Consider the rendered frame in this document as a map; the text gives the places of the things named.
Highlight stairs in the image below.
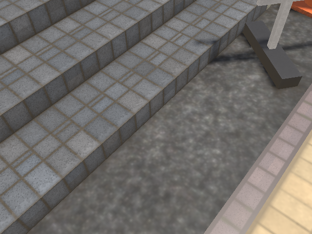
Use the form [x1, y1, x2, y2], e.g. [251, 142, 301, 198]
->
[0, 0, 268, 234]

